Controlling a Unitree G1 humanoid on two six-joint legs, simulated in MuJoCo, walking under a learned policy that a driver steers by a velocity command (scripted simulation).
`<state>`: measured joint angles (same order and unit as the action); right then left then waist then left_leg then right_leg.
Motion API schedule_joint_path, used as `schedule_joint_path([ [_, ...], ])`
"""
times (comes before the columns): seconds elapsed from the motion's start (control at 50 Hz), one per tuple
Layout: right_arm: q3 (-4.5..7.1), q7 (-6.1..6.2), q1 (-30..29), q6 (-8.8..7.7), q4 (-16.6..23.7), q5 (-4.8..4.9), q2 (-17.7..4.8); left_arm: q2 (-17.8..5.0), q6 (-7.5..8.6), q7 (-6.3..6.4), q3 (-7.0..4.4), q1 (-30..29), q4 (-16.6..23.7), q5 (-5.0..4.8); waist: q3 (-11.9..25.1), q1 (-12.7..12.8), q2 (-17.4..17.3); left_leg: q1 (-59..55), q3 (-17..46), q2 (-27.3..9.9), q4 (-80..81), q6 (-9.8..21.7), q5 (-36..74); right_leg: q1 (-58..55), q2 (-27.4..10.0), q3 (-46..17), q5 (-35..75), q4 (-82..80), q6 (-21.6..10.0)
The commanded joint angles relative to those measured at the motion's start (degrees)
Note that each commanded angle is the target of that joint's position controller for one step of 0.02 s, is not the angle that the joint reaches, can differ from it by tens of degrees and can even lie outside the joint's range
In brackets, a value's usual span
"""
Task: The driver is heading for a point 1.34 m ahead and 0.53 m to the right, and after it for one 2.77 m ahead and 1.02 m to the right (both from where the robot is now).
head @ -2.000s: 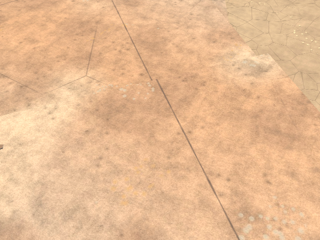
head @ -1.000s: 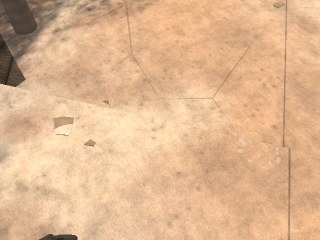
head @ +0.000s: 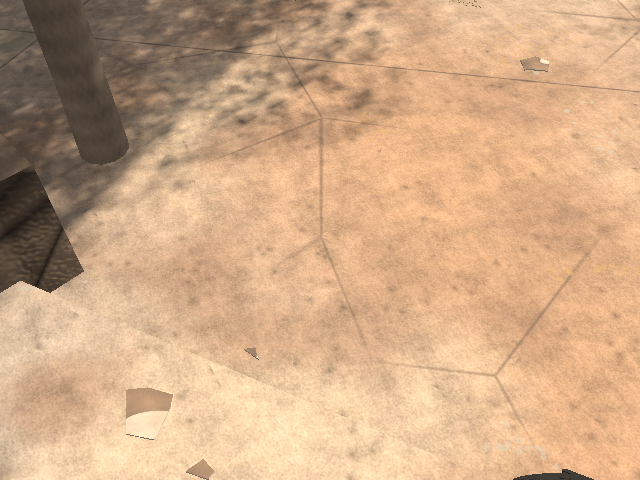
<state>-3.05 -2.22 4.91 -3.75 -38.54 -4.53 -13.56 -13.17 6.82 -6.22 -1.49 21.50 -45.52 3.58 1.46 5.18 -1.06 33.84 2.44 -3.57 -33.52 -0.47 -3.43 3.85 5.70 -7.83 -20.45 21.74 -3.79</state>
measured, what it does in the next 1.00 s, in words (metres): walks ahead, turning right: left foot, then right foot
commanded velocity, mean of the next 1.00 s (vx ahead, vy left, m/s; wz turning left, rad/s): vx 0.50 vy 0.00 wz -0.58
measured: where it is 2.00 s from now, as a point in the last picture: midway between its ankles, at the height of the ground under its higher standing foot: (541, 315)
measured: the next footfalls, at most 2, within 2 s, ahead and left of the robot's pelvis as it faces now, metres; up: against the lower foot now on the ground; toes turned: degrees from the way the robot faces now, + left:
left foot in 0.06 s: +0.20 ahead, +0.14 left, +0.00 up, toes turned -2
right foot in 0.56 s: +0.45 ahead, -0.19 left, +0.00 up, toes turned -22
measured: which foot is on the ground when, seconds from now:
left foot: up 0.00-0.04, down 0.06-0.60, up 0.62-1.00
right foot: down 0.00-0.06, up 0.08-0.54, down 0.56-1.00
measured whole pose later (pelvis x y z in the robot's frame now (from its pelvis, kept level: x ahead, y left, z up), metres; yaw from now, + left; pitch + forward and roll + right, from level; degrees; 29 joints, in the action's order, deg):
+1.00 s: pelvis +0.59 -0.14 -0.05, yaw -37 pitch +1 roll -2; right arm -3.8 -1.9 3.2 -3.8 -39.4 -2.9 -12.4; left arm -12.4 6.3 -2.9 -0.2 27.5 -50.1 1.8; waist 2.3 7.2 -2.4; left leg 25.6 4.3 -3.4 -24.0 -1.6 12.4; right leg 12.3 10.3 -11.2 -38.0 50.0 -3.7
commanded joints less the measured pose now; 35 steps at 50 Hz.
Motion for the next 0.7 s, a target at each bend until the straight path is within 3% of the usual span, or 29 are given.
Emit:
schedule_joint_path([
  [0.02,2.21,0.95,-3.7,-1.86,4.7,1.45,-8.3,-11.3,0.11,0.41,-3.18,-1.4,3.2,0.12,-2.1,-4.0,4.1,-12.9,-2.9,2.6,4.7,3.0,3.6,7.4,-14.7,-12.1,24.8,-1.4,-9.1],
  [0.04,3.34,1.36,1.5,-2.59,3.5,2.33,-10.7,-10.8,0.31,0.61,-3.02,-2.0,3.2,0.59,0.8,-6.8,3.7,-22.9,-3.2,2.4,2.9,5.7,5.7,10.5,-11.8,-10.3,30.3,4.2,-6.0],
  [0.06,4.34,1.76,13.9,-3.55,0.7,2.19,-12.7,-6.6,1.0,0.8,-1.69,-3.4,4.5,0.99,10.0,-11.9,-2.1,-40.2,3.1,-4.3,1.1,12.6,10.1,17.7,-4.8,-5.6,27.8,19.3,-1.4],
  [0.08,4.61,1.98,27.2,-3.15,-1.7,1.87,-14.8,1.5,2.57,1.34,0.49,8.1,5.3,2.21,28.5,-10.5,-18.2,-69.1,30.3,-21.8,5.9,28.9,13.3,34.2,5.8,-0.4,-7.8,37.3,3.2],
  [0.1,4.06,2.16,30.7,-2.56,-3.6,1.19,-12.5,-3.6,2.3,0.59,-0.73,-0.2,5.6,0.38,17.9,-15.1,-10.5,-62.9,39.5,-22.7,13.4,23.9,-2.5,47.2,1.7,-0.9,-12.1,52.1,2.9],
  [0.12,4.03,2.14,24.3,-2.93,-3.2,2.13,-10.8,-4.8,1.81,1.51,-1.3,-4.8,5.5,-0.38,5.5,-13.2,-6.7,-49.4,31.0,-20.5,16.1,18.0,-15.4,50.8,-2.9,0.0,-5.0,55.8,1.6],
  [0.14,2.6,2.37,17.8,-2.72,-2.4,2.42,-6.0,-5.1,1.35,2.97,-1.31,-5.6,4.3,-0.37,1.6,-10.8,-4.7,-38.9,23.1,-18.5,18.4,15.4,-17.9,47.9,-7.0,1.9,1.0,54.8,0.9],
  [0.16,1.51,2.64,15.8,-2.46,-2.4,2.62,-2.5,-4.2,0.94,3.55,-0.91,-4.4,3.6,0.68,3.3,-8.7,-4.4,-35.1,17.8,-16.5,20.2,14.5,-10.3,42.6,-9.5,1.2,5.2,50.1,0.5],
  [0.18,1.26,3.28,14.1,-2.35,-2.2,2.27,-1.0,-3.0,0.57,3.17,-0.26,-5.8,3.8,1.58,2.6,-7.8,-3.2,-32.1,13.8,-15.5,21.9,14.3,-3.4,39.1,-11.0,1.7,5.6,48.4,1.0],
  [0.2,1.57,3.77,12.7,-2.41,-2.2,1.9,-1.1,-2.0,0.14,2.57,-0.1,-7.1,4.1,1.46,3.0,-7.0,-3.3,-31.9,10.6,-14.8,23.4,14.2,0.4,37.9,-11.4,2.5,4.3,46.1,1.6],
  [0.24,2.84,4.11,12.4,-3.13,-3.0,1.21,-3.2,-1.5,-0.3,1.41,0.06,-9.7,4.2,0.03,1.6,-6.9,-2.9,-31.2,3.4,-13.5,25.9,13.9,3.3,38.3,-12.1,4.0,5.3,39.7,3.1],
  [0.28,3.95,3.83,13.7,-3.65,-4.1,0.21,-5.5,-1.3,-0.58,0.27,0.46,-11.8,4.0,-0.33,0.1,-7.4,-2.2,-30.3,-2.4,-12.9,27.7,14.4,8.2,38.7,-12.1,6.1,12.2,33.3,3.8],
  [0.34,4.45,2.75,16.6,-3.69,-6.6,-0.58,-6.4,-1.2,-1.44,-0.62,1.02,-14.1,4.2,-0.48,-1.9,-7.7,-1.9,-29.6,-8.6,-12.8,28.0,14.0,14.1,37.4,-11.5,7.5,21.1,25.6,2.6],
  [0.42,4.28,1.35,19.1,-3.85,-9.4,-1.25,-6.8,-3.0,-2.22,-0.21,0.29,-17.9,5.4,-0.35,-4.2,-7.5,-3.4,-31.5,-14.0,-12.4,26.2,11.6,15.5,34.7,-9.9,8.5,25.1,20.6,0.5],
  [0.48,4.8,1.27,20.9,-3.33,-11.3,-0.72,-8.6,-4.4,-2.11,0.39,-0.44,-21.2,6.8,-0.27,-6.1,-7.8,-3.5,-36.9,-15.2,-13.7,24.1,10.6,17.7,33.9,-8.0,9.9,18.6,17.3,-0.9],
  [0.52,5.74,1.46,21.7,-2.86,-12.3,-0.67,-11.5,-5.9,-1.63,0.98,-1.28,-21.2,7.3,-0.67,-5.8,-6.5,-4.4,-40.8,-16.7,-14.7,19.2,10.1,31.7,30.2,-4.9,12.1,12.7,14.9,-2.1],
  [0.54,6.12,1.54,19.5,-3.02,-11.9,-1.99,-13.1,-6.8,-1.05,1.39,-1.59,-17.3,6.7,-1.14,-4.3,-3.5,-5.6,-39.7,-17.6,-15.3,14.5,9.0,42.2,24.4,-3.8,11.8,14.9,17.5,-3.2],
  [0.56,6.73,1.56,17.0,-3.16,-11.3,-1.75,-14.3,-9.4,-0.19,1.94,-2.78,-11.3,5.0,-2.05,-1.8,-0.2,-3.9,-37.9,-19.8,-13.3,6.3,7.4,47.3,16.6,-0.7,13.8,17.1,13.2,-4.9],
  [0.58,5.79,1.14,21.4,-3.58,-12.0,-2.49,-12.0,-13.1,0.47,3.56,-4.83,-3.8,2.9,-1.49,4.9,0.0,-0.2,-26.9,-20.2,-9.7,-7.6,4.5,39.4,-2.1,1.6,12.1,21.6,15.8,-8.4],
  [0.6,2.5,-0.17,29.8,-4.07,-10.5,-5.28,-2.9,-15.2,-0.4,5.17,-5.52,10.0,0.4,-1.34,21.9,0.4,11.2,-2.6,-15.6,-3.6,-28.6,-2.8,2.9,-36.9,-10.7,-12.5,24.5,16.5,-22.6],
  [0.62,2.68,-2.67,20.5,-4.17,-9.5,-1.8,-5.3,-12.9,-0.89,5.06,-4.38,18.7,-2.9,-0.51,22.1,6.8,5.4,10.0,-6.7,5.7,-43.4,-2.6,-28.2,-40.8,-19.2,-32.9,17.3,2.7,-24.1],
  [0.64,2.99,-2.71,7.3,-4.12,-5.8,1.25,-4.6,-13.3,0.47,5.1,-5.34,18.4,-5.0,-0.35,5.7,9.1,2.8,21.3,1.8,3.9,-45.8,0.0,-25.6,-31.4,-18.2,-28.0,12.0,-1.4,-17.1],
  [0.66,3.32,-1.28,3.0,-4.57,-4.2,1.15,-6.5,-11.9,1.21,4.79,-4.84,11.9,-4.3,-1.56,-0.6,6.2,4.5,20.1,3.7,0.8,-45.5,0.4,-22.8,-17.5,-16.9,-23.5,9.9,-1.7,-15.5],
  [0.68,3.5,0.21,5.0,-4.31,-3.7,-0.54,-7.6,-7.2,1.4,4.27,-2.84,7.2,-4.1,-1.89,1.7,1.5,5.0,13.1,5.2,-0.5,-42.6,1.2,-20.4,-7.9,-15.8,-20.9,11.0,-1.7,-15.9],
  [0.7,2.74,1.15,6.2,-3.72,-3.7,-1.28,-5.2,-4.1,1.65,3.59,-1.39,2.7,-3.7,-1.6,-0.7,-2.8,3.7,6.8,5.1,-1.9,-39.7,1.7,-17.8,4.1,-15.2,-18.1,11.9,-2.7,-15.5],
])
Keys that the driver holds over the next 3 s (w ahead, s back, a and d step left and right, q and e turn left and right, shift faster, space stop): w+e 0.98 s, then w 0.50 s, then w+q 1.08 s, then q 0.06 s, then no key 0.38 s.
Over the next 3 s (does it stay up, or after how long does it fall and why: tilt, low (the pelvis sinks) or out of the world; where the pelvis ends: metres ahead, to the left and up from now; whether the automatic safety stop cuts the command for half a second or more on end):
stays up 1.46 -0.64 -0.10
